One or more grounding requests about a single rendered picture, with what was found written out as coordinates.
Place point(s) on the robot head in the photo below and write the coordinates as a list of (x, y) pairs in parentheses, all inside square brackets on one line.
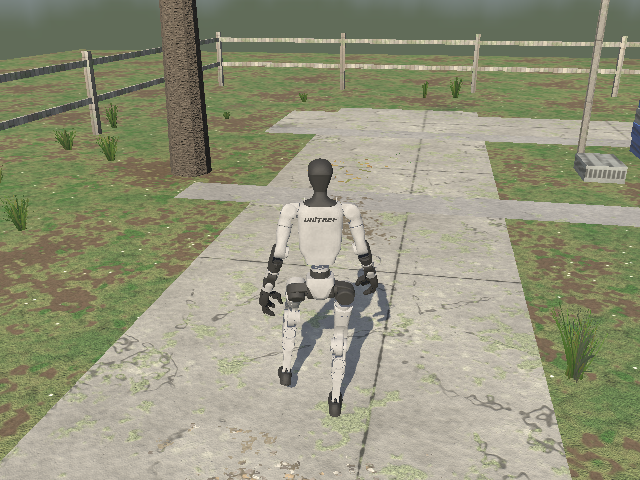
[(320, 172)]

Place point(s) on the robot left thigh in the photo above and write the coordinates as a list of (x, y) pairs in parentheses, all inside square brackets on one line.
[(296, 290)]

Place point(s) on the robot left hand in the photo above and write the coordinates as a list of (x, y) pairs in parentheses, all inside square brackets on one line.
[(265, 302)]

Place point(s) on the left robot upper arm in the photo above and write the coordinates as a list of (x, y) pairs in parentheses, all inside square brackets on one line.
[(288, 212)]

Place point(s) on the robot right hand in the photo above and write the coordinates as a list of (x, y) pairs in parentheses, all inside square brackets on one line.
[(363, 280)]

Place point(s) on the robot left forearm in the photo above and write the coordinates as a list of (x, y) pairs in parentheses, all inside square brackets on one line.
[(272, 272)]

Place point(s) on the robot right forearm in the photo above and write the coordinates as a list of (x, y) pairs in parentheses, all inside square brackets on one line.
[(367, 263)]

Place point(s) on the right robot upper arm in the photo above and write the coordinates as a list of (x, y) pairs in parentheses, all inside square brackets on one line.
[(351, 212)]

